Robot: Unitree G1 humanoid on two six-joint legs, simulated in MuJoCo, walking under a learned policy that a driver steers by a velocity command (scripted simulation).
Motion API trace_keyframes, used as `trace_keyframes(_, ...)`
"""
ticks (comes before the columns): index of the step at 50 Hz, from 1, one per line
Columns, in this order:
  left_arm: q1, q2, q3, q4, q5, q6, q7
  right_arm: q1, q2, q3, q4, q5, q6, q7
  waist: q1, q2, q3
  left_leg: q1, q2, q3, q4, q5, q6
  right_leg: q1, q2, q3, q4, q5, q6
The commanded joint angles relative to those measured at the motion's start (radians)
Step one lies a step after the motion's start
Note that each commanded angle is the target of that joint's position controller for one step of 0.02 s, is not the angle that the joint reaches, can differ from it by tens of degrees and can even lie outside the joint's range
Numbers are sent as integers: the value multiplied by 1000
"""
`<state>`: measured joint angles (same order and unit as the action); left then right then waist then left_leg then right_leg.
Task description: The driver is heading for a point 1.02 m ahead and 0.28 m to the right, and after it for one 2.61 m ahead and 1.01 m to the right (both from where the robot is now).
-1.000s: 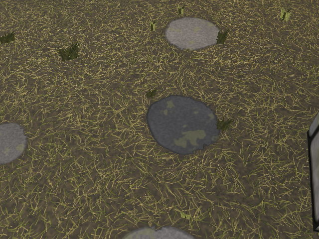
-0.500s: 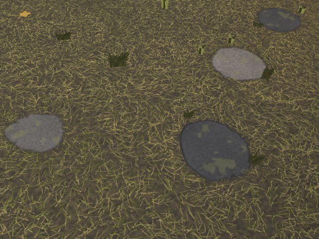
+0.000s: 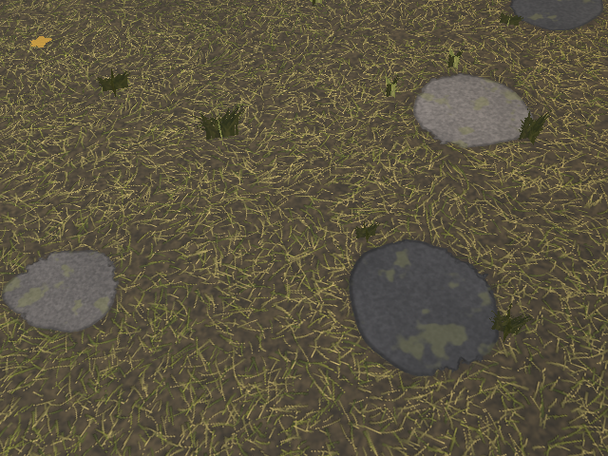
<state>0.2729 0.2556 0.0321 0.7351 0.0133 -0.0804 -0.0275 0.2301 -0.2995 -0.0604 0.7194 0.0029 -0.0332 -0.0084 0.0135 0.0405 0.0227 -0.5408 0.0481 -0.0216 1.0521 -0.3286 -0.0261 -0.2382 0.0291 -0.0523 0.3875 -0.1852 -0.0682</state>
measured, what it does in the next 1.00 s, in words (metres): walks ahead: left foot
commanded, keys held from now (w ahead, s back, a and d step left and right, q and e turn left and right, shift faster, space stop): no key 0.64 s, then w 0.36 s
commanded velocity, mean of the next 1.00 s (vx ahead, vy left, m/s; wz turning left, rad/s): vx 0.13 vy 0.00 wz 0.00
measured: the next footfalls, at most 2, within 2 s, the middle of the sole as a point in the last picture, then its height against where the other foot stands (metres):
left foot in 0.22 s outside the picture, level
right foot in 1.38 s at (388, 435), level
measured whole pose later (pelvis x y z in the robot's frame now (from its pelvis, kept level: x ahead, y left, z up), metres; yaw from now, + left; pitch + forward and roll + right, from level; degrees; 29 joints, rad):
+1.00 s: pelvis +0.16 +0.06 -0.01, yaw +0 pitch +0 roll +0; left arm 0.31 0.28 0.05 0.88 -0.04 -0.07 0.01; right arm 0.28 -0.25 -0.07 0.92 0.01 -0.10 0.03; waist -0.01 -0.04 0.02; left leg -0.19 -0.04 0.06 0.47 -0.28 0.06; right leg -0.36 -0.03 0.03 1.11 -0.40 -0.05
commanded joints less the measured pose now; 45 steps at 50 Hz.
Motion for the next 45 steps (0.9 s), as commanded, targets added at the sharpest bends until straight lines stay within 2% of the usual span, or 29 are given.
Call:
trace_keyframes(1,-73,138,34,-54,0,-7,19,40,-20,-3,-39,-7,7,-7,-45,-127,-87,44,30,-21,-161,105,-19,71,-231,123,-119,671,-153)
trace_keyframes(3,-68,150,36,-39,-3,7,27,-10,-10,3,-45,-7,6,-6,-24,-140,-94,97,21,-8,-287,176,-21,71,-216,89,-112,664,-139)
trace_keyframes(7,-41,159,38,-4,-10,28,24,-79,-37,-6,-63,-2,11,-3,5,-135,-92,146,3,-8,-420,199,-8,109,-243,124,-82,578,-146)
trace_keyframes(9,-66,149,35,3,-20,36,23,-83,-40,-11,-66,-6,10,-2,-10,-128,-80,198,-7,1,-516,211,18,108,-241,142,-45,487,-133)
trace_keyframes(10,-71,135,30,9,-27,38,23,-70,-41,-13,-62,-12,7,-2,-28,-111,-79,267,-13,6,-615,307,37,92,-217,141,-14,408,-103)
trace_keyframes(11,-38,110,21,18,-17,34,23,-61,-75,-20,-61,-21,4,-8,-21,-67,-95,363,27,-45,-653,505,58,63,-174,131,25,317,-56)
trace_keyframes(12,23,97,16,21,11,25,21,-59,-135,-33,-72,-25,6,-17,25,20,-141,484,109,-116,-588,753,95,-2,-106,93,76,153,-9)
trace_keyframes(13,99,63,6,40,15,24,20,-74,-105,-26,-65,-20,15,-21,62,108,-189,549,154,-169,-554,724,168,-60,-68,66,66,-35,34)
trace_keyframes(14,51,73,2,41,14,31,22,-103,-47,-14,-72,-7,23,-14,34,97,-166,505,125,-157,-555,615,172,-41,-66,57,46,-83,54)
trace_keyframes(15,6,89,5,34,9,41,23,-128,-25,-10,-74,-3,28,-8,19,72,-130,464,88,-130,-553,534,147,-46,-62,52,38,-79,59)
trace_keyframes(17,-25,113,11,30,3,63,26,-131,-41,-13,-74,-8,24,2,3,24,-98,427,55,-101,-538,518,121,-42,-63,56,47,-8,49)
trace_keyframes(19,-19,111,10,30,2,74,27,-123,-50,-15,-60,-9,16,6,7,20,-102,414,48,-93,-528,547,115,-7,-73,63,53,40,45)
trace_keyframes(23,-19,105,11,43,-3,80,34,-134,-42,-13,-42,-9,13,5,7,-3,-110,418,41,-84,-511,586,115,23,-80,64,69,96,49)
trace_keyframes(32,-12,93,14,86,-3,89,47,-159,-35,-15,23,-8,25,-5,7,-37,-60,400,21,-70,-532,451,104,11,-83,64,43,9,51)
trace_keyframes(33,9,91,15,99,-4,89,49,-142,-33,-15,42,-6,28,-7,9,-38,-73,406,6,-56,-532,330,102,12,-77,58,32,-94,45)
trace_keyframes(34,15,102,20,106,-10,89,52,-133,-42,-21,54,1,32,-10,6,-51,-48,387,-19,-36,-519,133,103,-20,-75,65,21,-247,24)
trace_keyframes(35,13,114,24,105,-16,87,54,-133,-45,-24,59,5,33,-12,3,-79,-3,333,-42,-19,-507,-84,103,-55,-93,96,-2,-391,-5)
trace_keyframes(36,19,122,26,102,-21,81,57,-148,-44,-24,55,8,26,-13,10,-106,54,250,-59,-5,-488,-201,98,-69,-128,151,-39,-501,-38)
trace_keyframes(37,49,135,30,103,-25,69,60,-176,-38,-24,48,14,11,-11,28,-131,101,160,-73,20,-438,-209,90,-41,-184,234,-96,-571,-76)
trace_keyframes(38,65,169,40,110,-29,54,62,-207,-20,-21,38,25,-9,-3,33,-179,146,79,-85,74,-362,-120,82,2,-273,343,-167,-595,-120)
trace_keyframes(39,53,197,50,113,-35,41,64,-225,-14,-19,32,28,-29,5,28,-203,192,10,-57,69,-326,-60,89,33,-348,426,-197,-538,-157)
trace_keyframes(40,55,193,51,116,-36,29,64,-232,-15,-19,33,26,-45,12,26,-196,200,-22,-32,52,-323,-68,98,68,-374,440,-184,-414,-169)
trace_keyframes(41,55,187,51,118,-38,22,61,-219,-13,-19,40,26,-56,21,16,-187,186,-14,-25,57,-364,-96,107,106,-367,409,-155,-295,-161)
trace_keyframes(42,40,183,51,117,-42,20,54,-175,-7,-20,60,28,-62,28,-10,-174,157,76,-33,76,-453,-78,116,100,-337,348,-119,-218,-138)
trace_keyframes(43,3,179,50,107,-43,22,48,-74,-20,-31,106,30,-63,32,-59,-158,108,279,-66,98,-537,7,123,21,-279,264,-59,-112,-101)
trace_keyframes(44,-31,162,46,93,-39,19,46,59,-74,-57,157,25,-62,32,-116,-117,37,487,-60,37,-559,66,141,-72,-198,165,93,74,-53)
trace_keyframes(45,-54,105,30,53,-36,9,48,193,-182,-89,190,19,-64,31,-146,119,-28,675,121,-320,-693,-17,247,-271,-39,-2,466,106,40)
